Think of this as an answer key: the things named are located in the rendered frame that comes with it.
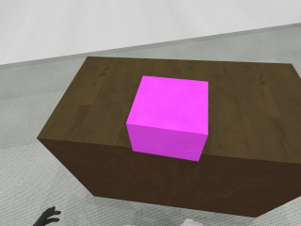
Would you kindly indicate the left robot hand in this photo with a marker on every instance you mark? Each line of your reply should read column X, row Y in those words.
column 44, row 218

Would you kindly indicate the carton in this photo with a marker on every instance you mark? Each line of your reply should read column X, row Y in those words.
column 170, row 117

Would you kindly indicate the pedestal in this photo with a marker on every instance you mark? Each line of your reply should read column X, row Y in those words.
column 251, row 160

